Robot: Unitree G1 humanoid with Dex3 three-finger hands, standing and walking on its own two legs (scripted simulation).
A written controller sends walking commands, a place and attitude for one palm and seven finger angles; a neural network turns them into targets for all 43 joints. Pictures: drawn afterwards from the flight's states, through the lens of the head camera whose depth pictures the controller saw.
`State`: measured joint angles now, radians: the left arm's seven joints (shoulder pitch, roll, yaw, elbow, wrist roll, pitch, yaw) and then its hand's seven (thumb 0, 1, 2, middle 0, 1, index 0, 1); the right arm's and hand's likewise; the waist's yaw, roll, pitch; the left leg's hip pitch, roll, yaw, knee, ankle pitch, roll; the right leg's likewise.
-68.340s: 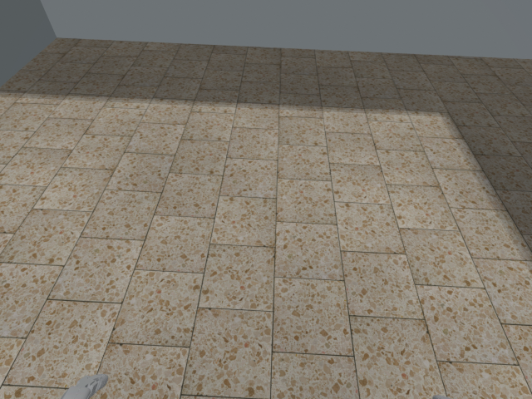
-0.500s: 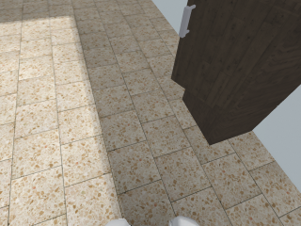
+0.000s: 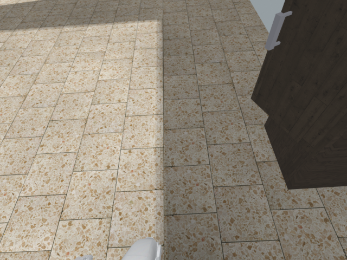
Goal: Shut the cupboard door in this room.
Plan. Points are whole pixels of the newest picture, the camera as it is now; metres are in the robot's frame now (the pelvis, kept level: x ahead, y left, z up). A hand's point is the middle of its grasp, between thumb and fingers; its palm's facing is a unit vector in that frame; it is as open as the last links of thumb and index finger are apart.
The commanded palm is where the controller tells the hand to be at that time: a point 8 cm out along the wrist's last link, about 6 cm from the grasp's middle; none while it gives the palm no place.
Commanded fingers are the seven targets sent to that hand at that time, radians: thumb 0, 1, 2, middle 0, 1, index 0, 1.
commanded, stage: walk to a spot facing it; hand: left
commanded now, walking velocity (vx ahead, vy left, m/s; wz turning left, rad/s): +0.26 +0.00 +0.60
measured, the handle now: (278, 30) +0.89 -0.39 +0.02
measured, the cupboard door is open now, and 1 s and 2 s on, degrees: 25 25 25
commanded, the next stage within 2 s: turn to face it in 1.14 s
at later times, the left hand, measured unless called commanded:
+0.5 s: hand out of the picture +0.10 +0.26 -0.16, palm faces +0.31 -0.92 -0.23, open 7.4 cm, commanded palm none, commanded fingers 0.00 0.90 0.90 -0.20 -0.30 -0.20 -0.30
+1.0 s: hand (111, 245) +0.18 +0.19 -0.17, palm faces +0.59 -0.78 -0.19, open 7.3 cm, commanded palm none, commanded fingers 0.00 0.90 0.90 -0.20 -0.30 -0.20 -0.30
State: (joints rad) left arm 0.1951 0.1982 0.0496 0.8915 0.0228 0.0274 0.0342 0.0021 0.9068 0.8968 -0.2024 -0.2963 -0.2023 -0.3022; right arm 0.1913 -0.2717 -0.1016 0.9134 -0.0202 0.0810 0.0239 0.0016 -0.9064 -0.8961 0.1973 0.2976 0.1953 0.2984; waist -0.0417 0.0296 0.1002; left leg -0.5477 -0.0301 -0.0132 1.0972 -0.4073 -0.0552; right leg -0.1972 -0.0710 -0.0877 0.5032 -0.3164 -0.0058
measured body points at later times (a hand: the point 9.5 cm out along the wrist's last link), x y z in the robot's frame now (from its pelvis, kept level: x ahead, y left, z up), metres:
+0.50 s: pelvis +0.08 +0.03 +0.00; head +0.11 +0.05 +0.45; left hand +0.08 +0.31 -0.14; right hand +0.18 -0.20 -0.14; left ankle -0.02 +0.14 -0.74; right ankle +0.19 -0.10 -0.68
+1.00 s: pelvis +0.28 +0.04 +0.00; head +0.32 +0.07 +0.45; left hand +0.15 +0.23 -0.15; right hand +0.49 -0.11 -0.14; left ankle +0.28 +0.19 -0.68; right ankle +0.26 -0.06 -0.74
